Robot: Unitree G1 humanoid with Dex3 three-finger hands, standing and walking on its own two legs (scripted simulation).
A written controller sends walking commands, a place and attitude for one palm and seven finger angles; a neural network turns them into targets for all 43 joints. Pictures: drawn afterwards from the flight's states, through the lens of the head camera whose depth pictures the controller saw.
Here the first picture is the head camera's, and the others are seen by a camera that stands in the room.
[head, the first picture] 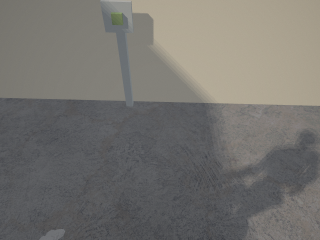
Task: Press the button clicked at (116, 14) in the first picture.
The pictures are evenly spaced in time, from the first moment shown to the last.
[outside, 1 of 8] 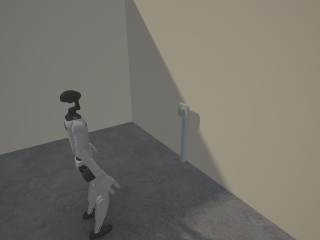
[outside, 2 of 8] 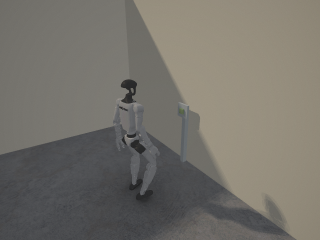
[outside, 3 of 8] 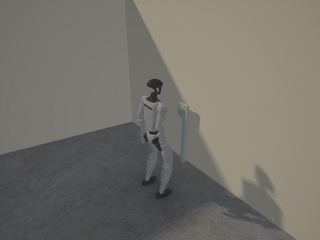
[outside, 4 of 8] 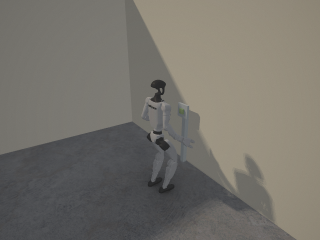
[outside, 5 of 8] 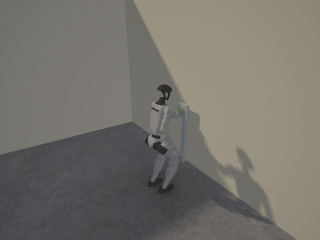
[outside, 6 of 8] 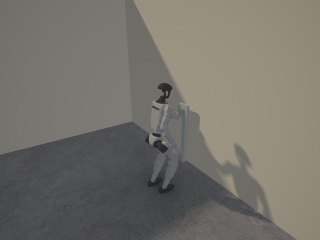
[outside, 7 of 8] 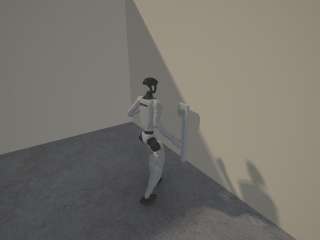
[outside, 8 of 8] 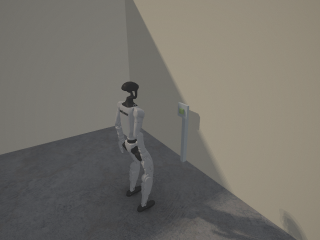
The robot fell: no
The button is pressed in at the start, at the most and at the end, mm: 0 15 0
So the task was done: yes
